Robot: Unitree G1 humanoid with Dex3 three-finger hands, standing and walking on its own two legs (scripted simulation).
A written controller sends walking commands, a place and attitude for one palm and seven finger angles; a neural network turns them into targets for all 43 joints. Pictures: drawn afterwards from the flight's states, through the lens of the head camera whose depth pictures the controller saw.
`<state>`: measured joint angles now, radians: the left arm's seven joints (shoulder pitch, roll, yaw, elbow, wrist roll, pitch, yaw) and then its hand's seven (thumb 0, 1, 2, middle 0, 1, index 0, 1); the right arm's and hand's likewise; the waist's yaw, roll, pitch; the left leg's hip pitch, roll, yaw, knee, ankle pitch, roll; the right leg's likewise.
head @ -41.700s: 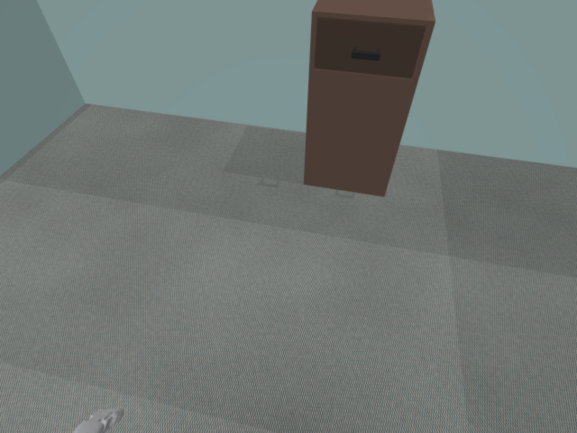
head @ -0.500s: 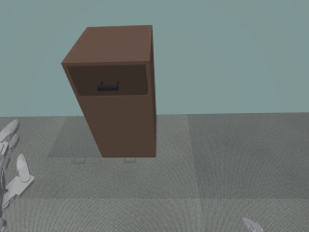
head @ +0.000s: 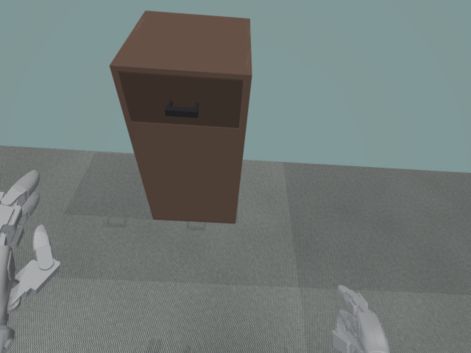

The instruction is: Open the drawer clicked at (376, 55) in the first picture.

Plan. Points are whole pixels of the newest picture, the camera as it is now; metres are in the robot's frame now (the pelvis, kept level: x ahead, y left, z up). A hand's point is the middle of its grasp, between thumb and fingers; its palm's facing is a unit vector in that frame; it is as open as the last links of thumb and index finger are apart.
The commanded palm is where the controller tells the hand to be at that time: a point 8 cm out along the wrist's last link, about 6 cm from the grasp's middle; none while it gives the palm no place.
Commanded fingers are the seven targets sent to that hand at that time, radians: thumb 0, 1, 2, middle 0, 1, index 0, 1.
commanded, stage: stop stepping back and stand still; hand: left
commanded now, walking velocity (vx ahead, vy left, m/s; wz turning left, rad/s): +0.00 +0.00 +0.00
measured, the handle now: (182, 108) +0.80 +0.22 -0.06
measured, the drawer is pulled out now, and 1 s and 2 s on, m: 0.00 0.00 0.00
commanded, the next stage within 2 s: let the arm hang, fingers relaxed in 0.28 s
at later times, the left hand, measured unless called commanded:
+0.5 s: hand (91, 311) +0.18 +0.24 -0.01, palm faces +0.11 -0.88 -0.47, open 7.4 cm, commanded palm none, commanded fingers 0.00 0.90 0.90 -0.20 -0.30 -0.20 -0.30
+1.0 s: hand out of the picture -0.01 +0.19 -0.16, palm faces +0.00 -0.96 -0.29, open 7.4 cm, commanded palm none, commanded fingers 0.00 0.90 0.90 -0.20 -0.30 -0.20 -0.30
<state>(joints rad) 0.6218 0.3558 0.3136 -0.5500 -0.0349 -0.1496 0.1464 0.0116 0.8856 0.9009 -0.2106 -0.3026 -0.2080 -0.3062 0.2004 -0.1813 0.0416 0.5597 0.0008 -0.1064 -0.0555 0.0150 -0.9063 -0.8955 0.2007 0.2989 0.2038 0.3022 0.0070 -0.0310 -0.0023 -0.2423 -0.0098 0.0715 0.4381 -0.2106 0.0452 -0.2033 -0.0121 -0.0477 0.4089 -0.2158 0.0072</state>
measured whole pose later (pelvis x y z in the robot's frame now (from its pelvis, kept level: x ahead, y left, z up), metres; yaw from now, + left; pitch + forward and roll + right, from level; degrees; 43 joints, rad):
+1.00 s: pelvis -0.02 -0.04 +0.00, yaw +1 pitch -2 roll +0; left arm 0.22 0.27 0.00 1.10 0.01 0.01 0.00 0.01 0.90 0.90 -0.21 -0.30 -0.20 -0.30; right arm 0.23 -0.27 0.00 1.08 -0.02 0.02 -0.01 0.01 -0.91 -0.90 0.20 0.30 0.20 0.30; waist 0.00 0.02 0.09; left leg -0.21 0.02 0.03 0.40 -0.15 -0.01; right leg -0.17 0.03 -0.09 0.39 -0.19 -0.05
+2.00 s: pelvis +0.02 -0.05 +0.01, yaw +1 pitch -1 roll +1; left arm 0.13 0.30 0.01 1.12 0.01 -0.02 0.01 0.00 0.90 0.90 -0.20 -0.30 -0.20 -0.30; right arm 0.13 -0.31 -0.01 1.10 -0.01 0.01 -0.01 0.01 -0.91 -0.90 0.20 0.30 0.20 0.30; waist 0.00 0.03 0.07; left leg -0.10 0.03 0.04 0.29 -0.16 -0.02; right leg -0.08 0.04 -0.07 0.29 -0.20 -0.06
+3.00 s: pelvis +0.23 -0.04 -0.01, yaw +6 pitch +0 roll -1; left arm 0.18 0.16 0.07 1.03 0.03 -0.03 0.03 0.00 0.92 0.90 -0.20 -0.30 -0.20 -0.30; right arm 0.30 -0.15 -0.04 1.10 -0.02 0.00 -0.01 0.01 -0.91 -0.90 0.20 0.30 0.20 0.30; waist -0.03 0.00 0.10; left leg -0.36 0.08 0.06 0.90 -0.49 0.01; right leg -0.29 -0.04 -0.13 0.55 -0.26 -0.01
